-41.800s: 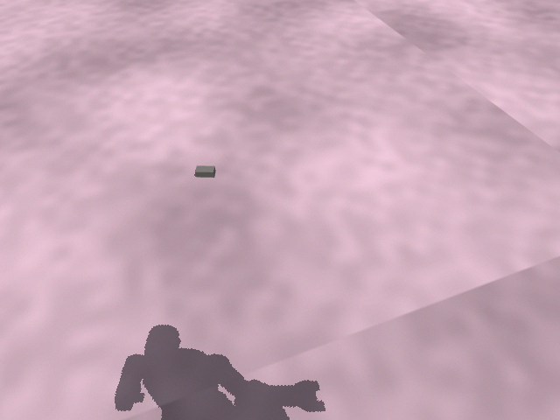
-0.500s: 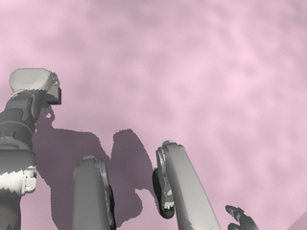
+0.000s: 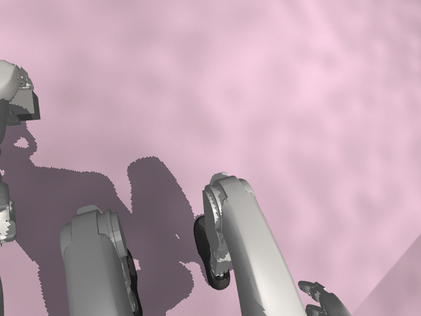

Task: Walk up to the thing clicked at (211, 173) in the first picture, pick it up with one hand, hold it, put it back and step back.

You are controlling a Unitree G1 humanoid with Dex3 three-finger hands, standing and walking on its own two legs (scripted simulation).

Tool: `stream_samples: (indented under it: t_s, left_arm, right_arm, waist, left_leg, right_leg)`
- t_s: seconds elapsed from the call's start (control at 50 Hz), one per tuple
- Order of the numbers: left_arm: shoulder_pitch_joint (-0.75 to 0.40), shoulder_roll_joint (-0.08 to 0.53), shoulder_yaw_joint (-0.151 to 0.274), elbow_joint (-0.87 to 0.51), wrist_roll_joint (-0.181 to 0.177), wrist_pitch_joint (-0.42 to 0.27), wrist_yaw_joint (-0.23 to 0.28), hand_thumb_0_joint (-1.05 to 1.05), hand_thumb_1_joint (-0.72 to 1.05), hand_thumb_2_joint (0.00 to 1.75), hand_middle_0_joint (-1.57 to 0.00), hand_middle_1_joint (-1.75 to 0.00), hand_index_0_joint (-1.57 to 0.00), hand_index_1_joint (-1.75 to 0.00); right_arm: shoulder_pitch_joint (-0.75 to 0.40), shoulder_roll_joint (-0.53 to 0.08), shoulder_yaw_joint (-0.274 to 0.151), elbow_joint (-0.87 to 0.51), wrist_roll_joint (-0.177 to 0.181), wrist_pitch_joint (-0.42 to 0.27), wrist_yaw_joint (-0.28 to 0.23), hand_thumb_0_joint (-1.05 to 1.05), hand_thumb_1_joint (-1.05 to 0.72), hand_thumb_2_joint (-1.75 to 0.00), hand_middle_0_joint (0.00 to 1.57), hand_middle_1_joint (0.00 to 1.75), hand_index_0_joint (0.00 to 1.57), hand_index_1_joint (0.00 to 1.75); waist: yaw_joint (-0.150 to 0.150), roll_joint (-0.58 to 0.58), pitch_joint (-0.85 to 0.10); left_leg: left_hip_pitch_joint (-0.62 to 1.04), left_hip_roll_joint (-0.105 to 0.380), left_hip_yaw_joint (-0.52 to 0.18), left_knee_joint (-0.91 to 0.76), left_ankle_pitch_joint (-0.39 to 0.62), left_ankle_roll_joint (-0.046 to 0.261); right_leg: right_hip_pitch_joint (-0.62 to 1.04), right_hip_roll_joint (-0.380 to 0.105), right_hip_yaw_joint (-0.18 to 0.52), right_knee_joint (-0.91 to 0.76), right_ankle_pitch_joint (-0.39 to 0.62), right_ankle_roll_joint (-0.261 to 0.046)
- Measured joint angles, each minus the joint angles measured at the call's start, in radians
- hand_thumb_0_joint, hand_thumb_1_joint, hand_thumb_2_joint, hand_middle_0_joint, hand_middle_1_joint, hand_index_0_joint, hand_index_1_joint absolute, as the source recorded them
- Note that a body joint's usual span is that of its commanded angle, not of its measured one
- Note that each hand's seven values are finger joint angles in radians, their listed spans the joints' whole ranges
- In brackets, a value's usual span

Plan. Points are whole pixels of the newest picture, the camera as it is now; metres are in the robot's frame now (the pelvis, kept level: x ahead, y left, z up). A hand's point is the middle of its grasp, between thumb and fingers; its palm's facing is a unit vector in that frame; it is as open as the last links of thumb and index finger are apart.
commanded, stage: crouch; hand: left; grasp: from above
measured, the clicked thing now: (7, 106) +0.53 +0.28 -0.20
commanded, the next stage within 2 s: lower in 0.54 s
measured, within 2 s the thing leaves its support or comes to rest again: neither
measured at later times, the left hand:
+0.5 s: hand (13, 105) +0.53 +0.27 -0.20, palm faces -0.46 -0.01 -0.89, open 7.5 cm
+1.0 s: hand (25, 114) +0.53 +0.26 -0.25, palm faces -0.48 -0.02 -0.88, open 7.5 cm
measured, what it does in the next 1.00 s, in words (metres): lowers itself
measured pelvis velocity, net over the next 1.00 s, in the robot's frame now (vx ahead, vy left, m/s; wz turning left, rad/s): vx -0.01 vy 0.00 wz -0.08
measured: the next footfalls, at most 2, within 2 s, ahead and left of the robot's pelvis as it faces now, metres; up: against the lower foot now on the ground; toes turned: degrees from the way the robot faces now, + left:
none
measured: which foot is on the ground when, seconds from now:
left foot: down 0.00-1.00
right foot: down 0.00-1.00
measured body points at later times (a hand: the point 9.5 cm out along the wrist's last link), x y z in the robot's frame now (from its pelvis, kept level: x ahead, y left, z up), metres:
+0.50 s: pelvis -0.01 +0.00 -0.04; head +0.26 +0.07 +0.31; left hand +0.55 +0.26 -0.15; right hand +0.00 -0.27 -0.12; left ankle +0.07 +0.12 -0.35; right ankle +0.10 -0.13 -0.35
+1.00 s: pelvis -0.01 +0.00 -0.06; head +0.28 +0.08 +0.28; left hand +0.55 +0.26 -0.20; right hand -0.01 -0.27 -0.12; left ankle +0.07 +0.12 -0.35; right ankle +0.10 -0.13 -0.35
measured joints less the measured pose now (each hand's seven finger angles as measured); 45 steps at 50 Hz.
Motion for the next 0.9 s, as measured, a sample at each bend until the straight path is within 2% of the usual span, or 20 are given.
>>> stream_samples:
  t_s: [0.3, 0.8, 0.9]
  left_arm:
    - [-0.047, 0.094, 0.009, 0.057, 0.016, -0.024, 0.001, 0.01, 0.42, 0.08, -0.9, -0.26, -0.96, -0.17]
    - [-0.082, 0.164, -0.008, 0.075, 0.018, -0.031, -0.018, 0.01, 0.4, 0.09, -0.91, -0.25, -0.96, -0.18]
    - [-0.084, 0.185, -0.008, 0.093, 0.024, -0.047, -0.006, 0.01, 0.41, 0.09, -0.91, -0.24, -0.96, -0.18]
  right_arm:
    - [0.008, -0.014, 0.067, -0.014, -0.014, 0.012, 0.005, 0.0, -0.9, -0.9, 0.2, 0.3, 0.2, 0.3]
    - [-0.019, -0.039, 0.129, -0.057, -0.025, 0.022, 0.002, 0.0, -0.91, -0.9, 0.2, 0.3, 0.2, 0.3]
    - [-0.025, -0.047, 0.146, -0.063, -0.033, 0.02, 0.001, 0.0, -0.91, -0.9, 0.2, 0.3, 0.2, 0.3]
  waist:
    - [-0.045, -0.016, 0.057]
    - [-0.063, -0.041, 0.112]
    - [-0.073, -0.054, 0.132]
  left_leg:
    - [-0.072, 0.0, -0.03, 0.094, 0.01, -0.002]
    - [-0.127, -0.003, -0.062, 0.171, 0.016, -0.004]
    - [-0.132, -0.002, -0.071, 0.184, 0.016, -0.004]
  right_leg:
    - [-0.061, 0.007, -0.025, 0.074, 0.019, 0.001]
    - [-0.103, 0.013, -0.05, 0.129, 0.033, 0.003]
    - [-0.104, 0.015, -0.058, 0.135, 0.036, 0.005]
